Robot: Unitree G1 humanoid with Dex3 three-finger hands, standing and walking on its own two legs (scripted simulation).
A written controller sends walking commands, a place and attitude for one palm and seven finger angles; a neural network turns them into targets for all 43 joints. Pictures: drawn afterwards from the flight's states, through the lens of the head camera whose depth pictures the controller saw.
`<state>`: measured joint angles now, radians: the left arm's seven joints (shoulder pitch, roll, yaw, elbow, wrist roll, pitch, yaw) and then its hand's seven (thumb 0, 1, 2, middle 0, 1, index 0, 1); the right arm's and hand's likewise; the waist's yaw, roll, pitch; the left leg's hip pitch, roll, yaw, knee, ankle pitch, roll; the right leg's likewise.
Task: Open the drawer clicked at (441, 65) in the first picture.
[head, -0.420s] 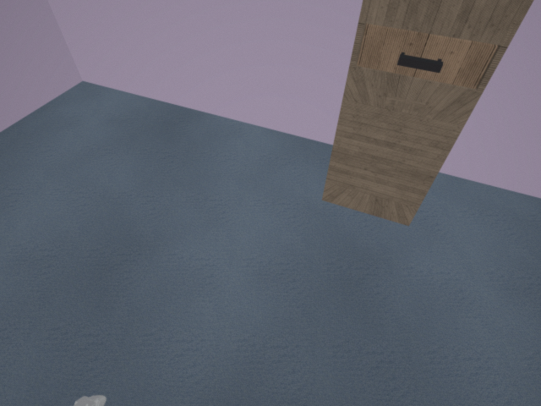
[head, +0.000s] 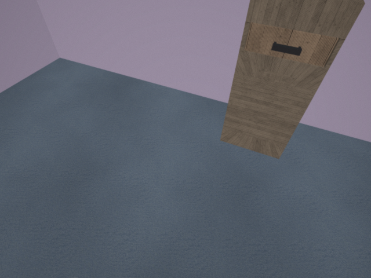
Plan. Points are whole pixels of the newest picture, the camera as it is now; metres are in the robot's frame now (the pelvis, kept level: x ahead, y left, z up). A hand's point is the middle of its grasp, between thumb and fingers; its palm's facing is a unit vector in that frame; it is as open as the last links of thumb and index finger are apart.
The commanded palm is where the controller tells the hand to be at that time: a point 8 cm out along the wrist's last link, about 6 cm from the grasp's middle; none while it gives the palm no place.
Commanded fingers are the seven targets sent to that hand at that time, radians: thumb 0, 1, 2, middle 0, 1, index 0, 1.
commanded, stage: stand and wait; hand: left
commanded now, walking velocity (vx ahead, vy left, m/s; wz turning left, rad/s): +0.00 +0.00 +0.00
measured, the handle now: (286, 47) +1.11 -0.41 +0.01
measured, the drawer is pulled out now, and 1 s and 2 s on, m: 0.00 0.00 0.00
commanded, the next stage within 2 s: look at it before walking up in 0.48 s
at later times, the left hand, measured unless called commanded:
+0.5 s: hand out of the picture +0.06 +0.24 -0.15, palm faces -0.02 -0.94 -0.33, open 7.4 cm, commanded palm none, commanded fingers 0.00 0.90 0.90 -0.20 -0.30 -0.20 -0.30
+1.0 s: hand out of the picture +0.07 +0.24 -0.15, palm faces -0.02 -0.94 -0.33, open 7.4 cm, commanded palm none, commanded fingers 0.00 0.90 0.90 -0.20 -0.30 -0.20 -0.30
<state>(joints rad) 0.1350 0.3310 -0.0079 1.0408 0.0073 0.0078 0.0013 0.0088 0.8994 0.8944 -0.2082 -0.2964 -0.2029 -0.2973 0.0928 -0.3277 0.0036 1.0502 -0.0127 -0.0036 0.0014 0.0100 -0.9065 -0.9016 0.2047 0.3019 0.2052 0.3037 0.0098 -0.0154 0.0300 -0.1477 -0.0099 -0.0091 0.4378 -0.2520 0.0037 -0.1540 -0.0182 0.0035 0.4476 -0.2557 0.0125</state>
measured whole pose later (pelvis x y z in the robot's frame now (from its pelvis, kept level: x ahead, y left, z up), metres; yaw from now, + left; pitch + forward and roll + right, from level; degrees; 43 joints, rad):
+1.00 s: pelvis -0.01 -0.01 +0.00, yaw +0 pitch -2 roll +0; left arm 0.13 0.34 -0.01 1.09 0.01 0.00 0.00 0.01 0.90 0.89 -0.21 -0.30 -0.20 -0.30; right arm 0.10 -0.34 0.01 1.11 -0.01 -0.01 0.00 0.01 -0.91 -0.90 0.20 0.30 0.20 0.30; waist 0.01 -0.01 0.04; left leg -0.14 0.00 -0.02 0.37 -0.21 -0.01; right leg -0.14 0.00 0.00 0.39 -0.22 0.00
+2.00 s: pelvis -0.03 -0.02 +0.00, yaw -20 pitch +2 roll +1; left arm 0.29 0.22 0.06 0.93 0.02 0.04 -0.01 0.01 0.90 0.89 -0.21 -0.30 -0.20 -0.30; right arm 0.13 -0.25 -0.05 0.93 -0.02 0.05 -0.01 0.01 -0.91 -0.90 0.20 0.30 0.20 0.30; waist 0.05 -0.01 0.04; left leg -0.38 0.03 -0.01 0.87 -0.40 -0.07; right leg -0.31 0.11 0.15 0.43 -0.15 -0.06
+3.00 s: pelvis +0.23 -0.18 -0.01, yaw -53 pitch +0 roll -2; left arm 0.30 0.23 0.07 0.97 0.02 -0.01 -0.02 0.01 0.91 0.89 -0.21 -0.30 -0.20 -0.30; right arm 0.15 -0.18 -0.03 0.89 -0.02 -0.05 0.01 0.01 -0.91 -0.90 0.20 0.30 0.20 0.30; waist 0.05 -0.02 0.01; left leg -0.39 0.10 0.09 0.59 -0.23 -0.06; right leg -0.21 0.06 0.04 0.57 -0.37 -0.03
